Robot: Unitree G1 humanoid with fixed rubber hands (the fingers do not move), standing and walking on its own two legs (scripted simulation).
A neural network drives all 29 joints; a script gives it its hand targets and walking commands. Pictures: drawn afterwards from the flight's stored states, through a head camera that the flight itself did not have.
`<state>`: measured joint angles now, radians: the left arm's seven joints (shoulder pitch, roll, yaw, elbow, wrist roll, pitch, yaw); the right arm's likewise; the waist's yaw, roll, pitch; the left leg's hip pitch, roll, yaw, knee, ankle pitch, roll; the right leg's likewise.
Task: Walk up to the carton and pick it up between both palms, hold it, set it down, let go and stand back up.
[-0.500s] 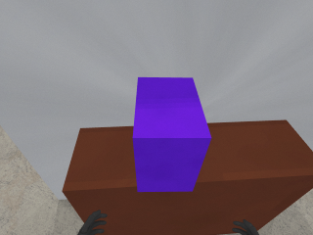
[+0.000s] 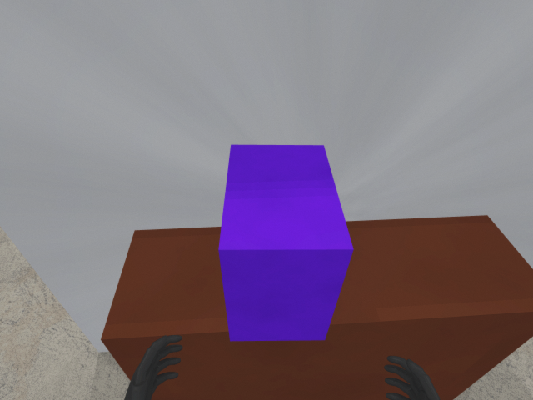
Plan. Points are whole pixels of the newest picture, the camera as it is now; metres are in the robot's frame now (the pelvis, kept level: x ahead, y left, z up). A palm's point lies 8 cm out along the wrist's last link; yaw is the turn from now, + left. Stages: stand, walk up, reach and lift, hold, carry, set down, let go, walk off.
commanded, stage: reach and lift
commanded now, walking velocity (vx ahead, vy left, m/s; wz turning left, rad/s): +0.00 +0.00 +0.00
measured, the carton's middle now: (277, 241) +0.41 +0.00 +0.02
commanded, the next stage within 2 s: none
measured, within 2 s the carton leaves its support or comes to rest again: neither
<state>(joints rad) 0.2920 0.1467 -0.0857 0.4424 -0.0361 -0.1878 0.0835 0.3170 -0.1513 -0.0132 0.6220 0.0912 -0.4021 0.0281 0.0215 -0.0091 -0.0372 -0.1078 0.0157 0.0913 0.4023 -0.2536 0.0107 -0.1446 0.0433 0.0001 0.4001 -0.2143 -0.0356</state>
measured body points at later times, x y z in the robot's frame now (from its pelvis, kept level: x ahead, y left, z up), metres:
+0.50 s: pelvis +0.00 +0.00 +0.00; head -0.03 +0.00 +0.45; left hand +0.21 +0.19 -0.02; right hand +0.22 -0.20 -0.02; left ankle -0.02 +0.10 -0.74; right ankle +0.00 -0.09 -0.74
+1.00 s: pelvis +0.00 +0.00 +0.01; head -0.03 +0.02 +0.46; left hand +0.27 +0.19 +0.06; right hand +0.28 -0.19 +0.05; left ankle -0.02 +0.10 -0.74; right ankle +0.00 -0.09 -0.74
